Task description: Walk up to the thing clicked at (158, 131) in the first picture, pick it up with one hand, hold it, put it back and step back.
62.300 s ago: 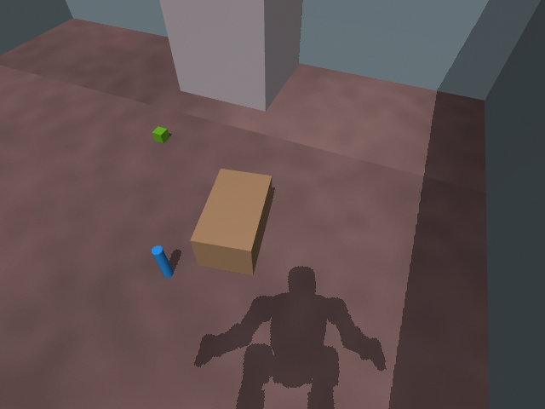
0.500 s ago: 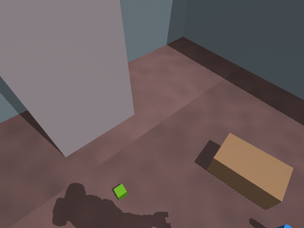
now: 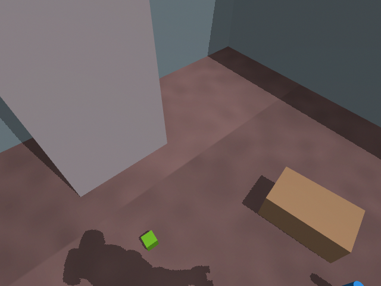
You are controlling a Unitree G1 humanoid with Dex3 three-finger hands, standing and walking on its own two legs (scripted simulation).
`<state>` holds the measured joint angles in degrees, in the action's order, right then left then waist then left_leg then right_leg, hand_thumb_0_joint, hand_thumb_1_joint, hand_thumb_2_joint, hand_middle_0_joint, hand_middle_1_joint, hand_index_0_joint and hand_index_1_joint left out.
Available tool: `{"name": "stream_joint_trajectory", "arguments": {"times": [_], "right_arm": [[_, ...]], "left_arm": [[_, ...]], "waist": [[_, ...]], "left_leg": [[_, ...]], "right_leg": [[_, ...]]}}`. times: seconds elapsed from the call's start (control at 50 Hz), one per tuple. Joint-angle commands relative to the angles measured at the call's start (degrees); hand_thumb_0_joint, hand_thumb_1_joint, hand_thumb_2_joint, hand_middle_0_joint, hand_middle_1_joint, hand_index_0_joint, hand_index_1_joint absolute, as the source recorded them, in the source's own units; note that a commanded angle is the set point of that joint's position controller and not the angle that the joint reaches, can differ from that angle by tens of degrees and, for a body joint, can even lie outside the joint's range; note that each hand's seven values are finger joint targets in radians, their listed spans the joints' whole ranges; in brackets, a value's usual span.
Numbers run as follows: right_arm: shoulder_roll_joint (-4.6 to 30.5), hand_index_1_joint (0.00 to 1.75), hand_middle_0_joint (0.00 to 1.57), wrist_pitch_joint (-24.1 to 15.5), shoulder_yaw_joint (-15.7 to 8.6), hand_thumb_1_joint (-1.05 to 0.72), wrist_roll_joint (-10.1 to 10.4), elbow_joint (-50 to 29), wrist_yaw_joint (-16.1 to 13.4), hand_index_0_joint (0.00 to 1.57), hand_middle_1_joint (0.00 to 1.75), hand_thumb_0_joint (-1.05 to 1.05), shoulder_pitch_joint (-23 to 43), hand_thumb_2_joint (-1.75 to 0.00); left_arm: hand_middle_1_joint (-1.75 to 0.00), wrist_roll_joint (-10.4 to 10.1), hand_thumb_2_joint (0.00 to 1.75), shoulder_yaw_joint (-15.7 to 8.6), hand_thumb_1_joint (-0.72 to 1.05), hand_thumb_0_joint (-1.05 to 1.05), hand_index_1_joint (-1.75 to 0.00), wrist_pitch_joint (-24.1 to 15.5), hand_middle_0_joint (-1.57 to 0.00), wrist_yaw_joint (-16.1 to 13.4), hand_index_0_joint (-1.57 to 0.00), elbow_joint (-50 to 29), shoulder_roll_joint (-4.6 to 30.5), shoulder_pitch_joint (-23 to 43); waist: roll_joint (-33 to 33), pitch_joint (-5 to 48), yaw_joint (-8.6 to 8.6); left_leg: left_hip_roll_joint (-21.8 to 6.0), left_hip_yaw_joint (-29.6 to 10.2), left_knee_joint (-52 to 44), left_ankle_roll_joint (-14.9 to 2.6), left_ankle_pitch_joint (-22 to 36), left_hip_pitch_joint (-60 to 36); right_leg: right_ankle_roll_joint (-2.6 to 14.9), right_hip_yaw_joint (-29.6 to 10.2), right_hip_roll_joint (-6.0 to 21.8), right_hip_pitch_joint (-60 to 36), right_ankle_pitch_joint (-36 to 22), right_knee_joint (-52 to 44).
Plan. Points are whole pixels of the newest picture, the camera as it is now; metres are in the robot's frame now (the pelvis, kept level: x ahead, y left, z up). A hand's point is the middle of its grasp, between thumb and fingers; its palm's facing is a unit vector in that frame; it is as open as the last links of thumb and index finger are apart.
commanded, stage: stand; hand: left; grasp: from above
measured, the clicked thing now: (149, 240) +0.42 +0.23 -0.75
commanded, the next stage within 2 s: step back in 0.38 s
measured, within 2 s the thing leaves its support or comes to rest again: neither
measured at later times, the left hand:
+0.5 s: hand out of the picture +0.07 +0.26 -0.16, palm faces +0.03 -0.93 -0.36, open 7.4 cm
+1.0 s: hand out of the picture +0.01 +0.34 -0.18, palm faces -0.07 -0.93 -0.36, open 7.4 cm
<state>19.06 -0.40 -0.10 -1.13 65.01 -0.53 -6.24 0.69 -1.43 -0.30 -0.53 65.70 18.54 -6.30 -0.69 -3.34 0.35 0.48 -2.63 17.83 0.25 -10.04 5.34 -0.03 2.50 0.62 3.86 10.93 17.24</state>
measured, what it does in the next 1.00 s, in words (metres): walks backwards: left foot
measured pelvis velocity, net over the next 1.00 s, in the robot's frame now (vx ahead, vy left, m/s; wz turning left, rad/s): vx -0.10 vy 0.08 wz -0.05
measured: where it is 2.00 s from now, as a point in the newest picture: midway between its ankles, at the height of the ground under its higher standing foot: outside the picture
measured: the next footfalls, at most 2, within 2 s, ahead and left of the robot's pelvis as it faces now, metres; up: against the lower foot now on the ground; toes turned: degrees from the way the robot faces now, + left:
left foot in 0.70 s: -0.02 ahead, +0.16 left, +0.00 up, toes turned -1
right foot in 1.24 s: -0.16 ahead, -0.06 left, +0.00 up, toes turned -4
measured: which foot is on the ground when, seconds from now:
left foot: down 0.00-0.50, up 0.52-0.68, down 0.70-1.00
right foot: down 0.00-0.72, up 0.74-1.00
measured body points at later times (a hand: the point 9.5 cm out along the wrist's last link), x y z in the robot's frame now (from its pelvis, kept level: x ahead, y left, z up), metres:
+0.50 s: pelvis -0.02 +0.00 -0.01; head +0.02 +0.00 +0.44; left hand +0.07 +0.31 -0.13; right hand +0.07 -0.30 -0.14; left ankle +0.00 +0.12 -0.74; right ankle -0.01 -0.12 -0.75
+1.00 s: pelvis -0.10 +0.08 -0.02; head -0.03 +0.10 +0.42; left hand +0.01 +0.39 -0.16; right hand -0.02 -0.23 -0.13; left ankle -0.06 +0.16 -0.75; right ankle -0.16 -0.07 -0.68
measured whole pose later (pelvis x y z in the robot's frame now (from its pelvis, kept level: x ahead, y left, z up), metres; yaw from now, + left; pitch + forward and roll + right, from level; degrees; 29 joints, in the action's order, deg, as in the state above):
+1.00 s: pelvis -0.10 +0.08 -0.02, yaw -3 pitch -1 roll -1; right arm 18.6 1.3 -2.7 -1.3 50.2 -1.4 -7.8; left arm 0.2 -3.9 4.2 -1.4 51.2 22.7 -6.5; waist 2.7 -11.6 -0.7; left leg 1.4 2.5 32.0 -3.9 -13.3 17.4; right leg -0.9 -8.8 -5.2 22.0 28.9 61.8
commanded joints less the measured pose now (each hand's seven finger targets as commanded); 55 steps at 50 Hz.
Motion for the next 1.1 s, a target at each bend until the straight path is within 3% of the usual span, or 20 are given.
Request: {"name": "stream_joint_trajectory", "arguments": {"times": [0.0,0.34,0.36,0.38,0.44,0.48,0.52,0.6,0.64,0.66,0.68,0.7,0.72,0.74,0.76,0.8,0.82,0.88,0.98,1.08], "right_arm": [[11.69,0.30,0.20,-1.21,-1.96,-0.90,0.21,-3.02,-0.66,0.20,0.30,0.00,2.16,-0.90],[12.16,0.30,0.20,-1.33,-1.85,-0.90,0.41,-3.08,-0.46,0.20,0.30,0.00,1.82,-0.90],[15.12,0.30,0.20,-0.25,-3.29,-0.90,0.94,-5.00,-0.10,0.20,0.30,0.00,3.79,-0.90],[14.20,0.30,0.20,0.06,-3.30,-0.90,1.37,-6.03,-0.09,0.20,0.30,0.00,2.76,-0.90],[13.05,0.30,0.20,0.90,-3.88,-0.90,1.78,-7.97,0.13,0.20,0.30,0.00,1.42,-0.90],[12.63,0.30,0.20,1.96,-4.53,-0.90,1.42,-8.92,0.28,0.20,0.30,0.00,-0.67,-0.90],[13.18,0.30,0.20,2.89,-5.02,-0.90,1.10,-10.43,0.64,0.20,0.30,0.00,-2.73,-0.90],[12.94,0.30,0.20,2.79,-5.59,-0.90,1.36,-12.68,1.20,0.20,0.30,0.00,-4.39,-0.90],[12.52,0.30,0.20,2.07,-5.74,-0.90,0.64,-12.57,0.94,0.20,0.30,0.00,-6.10,-0.90],[12.55,0.30,0.20,1.63,-6.05,-0.90,-0.08,-12.44,0.69,0.20,0.30,0.00,-6.98,-0.90],[15.58,0.30,0.20,1.18,-6.87,-0.90,-1.11,-13.47,0.37,0.20,0.30,0.00,-5.89,-0.90],[20.42,0.30,0.20,0.88,-7.86,-0.90,-1.62,-14.26,0.22,0.20,0.30,0.00,-5.49,-0.90],[20.95,0.30,0.20,0.80,-7.82,-0.90,-1.29,-14.69,0.05,0.20,0.30,0.00,-4.51,-0.90],[22.79,0.30,0.20,0.73,-7.91,-0.90,-0.66,-15.80,-0.05,0.20,0.30,0.00,-3.52,-0.90],[20.88,0.30,0.20,0.68,-7.78,-0.90,-0.47,-16.29,-0.31,0.20,0.30,0.00,-1.66,-0.90],[16.71,0.30,0.20,0.60,-6.83,-0.90,-1.08,-17.52,-1.02,0.20,0.30,0.00,1.95,-0.90],[16.17,0.30,0.20,0.47,-6.63,-0.90,-0.82,-17.80,-1.28,0.20,0.30,0.00,0.81,-0.90],[14.61,0.30,0.20,0.40,-6.67,-0.90,-0.10,-17.55,-1.95,0.20,0.30,0.00,-3.76,-0.90],[15.62,0.30,0.20,0.73,-7.00,-0.90,0.00,-18.26,-2.21,0.20,0.30,0.00,-5.93,-0.90],[17.42,0.30,0.20,0.57,-7.21,-0.90,-0.13,-20.29,-1.64,0.20,0.30,0.00,-1.84,-0.90]], "left_arm": [[-0.30,0.15,0.90,-2.09,0.90,0.00,-0.30,-1.48,-0.20,-0.61,-0.20,-3.36,12.10,2.38],[-0.30,-0.05,0.90,-1.59,0.90,0.00,-0.30,-1.68,-0.20,-0.57,-0.20,-3.82,12.23,1.57],[-0.30,-1.10,0.90,-4.53,0.90,0.00,-0.30,-1.17,-0.20,-0.76,-0.20,-4.87,16.86,1.92],[-0.30,-1.21,0.90,-4.66,0.90,0.00,-0.30,-0.99,-0.20,-0.97,-0.20,-5.91,16.81,0.84],[-0.30,-1.09,0.90,-5.50,0.90,0.00,-0.30,-0.57,-0.20,-1.14,-0.20,-8.21,17.46,1.07],[-0.30,-0.32,0.90,-5.83,0.90,0.00,-0.30,-0.24,-0.20,-1.24,-0.20,-11.33,17.58,4.25],[-0.30,0.81,0.90,-6.06,0.90,0.00,-0.30,-0.05,-0.20,-1.29,-0.20,-13.76,17.60,5.13],[-0.30,1.37,0.90,-5.66,0.90,0.00,-0.30,0.58,-0.20,-1.18,-0.20,-16.78,16.99,7.46],[-0.30,0.64,0.90,-5.39,0.90,0.00,-0.30,1.39,-0.20,-1.08,-0.20,-17.79,16.68,7.20],[-0.30,-0.02,0.90,-5.10,0.90,0.00,-0.30,2.04,-0.20,-0.82,-0.20,-18.13,16.09,7.33],[-0.30,-0.72,0.90,-4.77,0.90,0.00,-0.30,2.67,-0.20,-0.73,-0.20,-18.83,12.91,5.47],[-0.30,-0.90,0.90,-4.30,0.90,0.00,-0.30,3.08,-0.20,-1.12,-0.20,-19.29,10.67,4.83],[-0.30,-0.31,0.90,-4.82,0.90,0.00,-0.30,3.78,-0.20,-1.79,-0.20,-18.08,12.52,2.07],[-0.30,-0.32,0.90,-4.72,0.90,0.00,-0.30,3.73,-0.20,-2.25,-0.20,-17.82,13.09,2.21],[-0.30,-0.11,0.90,-4.97,0.90,0.00,-0.30,3.74,-0.20,-2.34,-0.20,-17.74,14.38,4.09],[-0.30,-1.07,0.90,-5.07,0.90,0.00,-0.30,3.82,-0.20,-1.94,-0.20,-16.54,14.28,0.11],[-0.30,-1.05,0.90,-5.04,0.90,0.00,-0.30,3.79,-0.20,-1.85,-0.20,-16.90,14.12,-1.39],[-0.30,-0.14,0.90,-5.22,0.90,0.00,-0.30,3.09,-0.20,-1.58,-0.20,-18.10,13.60,-1.60],[-0.30,0.02,0.90,-5.43,0.90,0.00,-0.30,2.60,-0.20,-1.36,-0.20,-19.90,13.48,-0.12],[-0.30,0.48,0.90,-6.07,0.90,0.00,-0.30,2.74,-0.20,-0.54,-0.20,-18.50,13.57,-5.55]], "waist": [[0.39,3.96,-0.16],[0.90,3.71,0.07],[2.21,-2.67,-0.36],[2.43,0.18,-0.51],[5.08,4.18,-0.71],[10.19,5.41,-1.17],[9.70,5.20,-1.49],[10.31,5.07,-1.62],[8.05,5.59,-2.20],[5.14,4.98,-3.06],[-4.93,4.75,-1.80],[-14.06,4.43,-1.50],[-6.92,6.18,-0.81],[-12.21,6.76,-2.40],[-9.12,6.70,-2.57],[-6.66,7.81,0.93],[-7.01,8.16,1.35],[-4.98,9.96,-0.97],[-4.97,6.32,-3.55],[-5.47,5.88,-1.88]], "left_leg": [[-7.29,-5.08,-2.33,-1.78,8.00,1.07],[-7.19,-5.11,-2.06,-1.63,10.62,0.71],[-5.69,-4.98,4.81,-3.10,18.86,5.96],[-5.21,-3.49,7.79,-3.29,20.96,5.47],[-0.91,-0.62,17.34,-2.51,14.86,6.33],[2.56,0.11,28.57,-2.21,-12.30,9.78],[1.24,-2.98,35.14,-2.94,-21.19,11.82],[0.43,-1.23,28.72,-2.45,-15.46,12.78],[0.23,1.22,12.75,-2.06,-4.77,10.46],[-0.51,0.97,5.91,-1.59,6.46,7.92],[-7.44,-9.49,2.15,-2.15,20.72,5.24],[-15.12,-21.62,2.25,-5.54,33.80,-0.90],[-17.52,-19.45,5.60,-9.44,35.90,1.54],[-20.72,-25.22,3.37,-12.45,31.97,5.39],[-18.82,-21.72,3.68,-12.66,28.77,5.14],[-11.69,-10.20,7.95,-9.43,29.74,-0.18],[-11.32,-9.19,8.30,-7.83,28.63,-2.19],[-13.25,-11.04,10.06,-9.72,32.47,-9.57],[-16.04,-11.83,10.07,-13.62,31.26,-8.50],[-18.67,-13.24,5.75,-15.06,15.33,2.25]], "right_leg": [[0.93,-5.83,7.18,-1.10,-6.08,-2.74],[0.88,-5.51,7.22,-1.01,-8.81,-2.60],[1.69,-6.26,7.16,2.47,-18.92,1.70],[2.86,-6.29,7.88,1.21,-22.99,3.24],[7.88,-9.75,12.36,1.10,-28.13,3.23],[13.52,-15.24,19.39,2.84,-27.55,1.99],[15.84,-15.49,21.98,5.98,-26.63,3.84],[11.54,-10.52,16.53,6.25,-23.64,9.22],[8.04,-8.10,13.28,4.37,-19.78,15.82],[5.98,-6.18,10.63,6.25,-16.09,19.75],[3.25,-3.36,3.21,11.45,-4.11,28.14],[1.86,-6.11,-6.81,23.72,23.90,35.70],[1.81,-11.73,-6.00,21.36,27.36,43.13],[1.66,-13.35,-6.57,20.51,28.75,47.08],[2.10,-15.44,-6.20,20.90,25.65,49.46],[1.86,-15.93,-6.48,24.76,17.89,52.96],[1.56,-15.05,-6.57,25.64,16.02,52.35],[-0.80,-12.82,-5.85,26.51,16.64,49.91],[-1.34,-11.38,-4.24,24.83,19.70,38.76],[-0.18,-7.95,-3.17,17.10,18.60,36.50]]}}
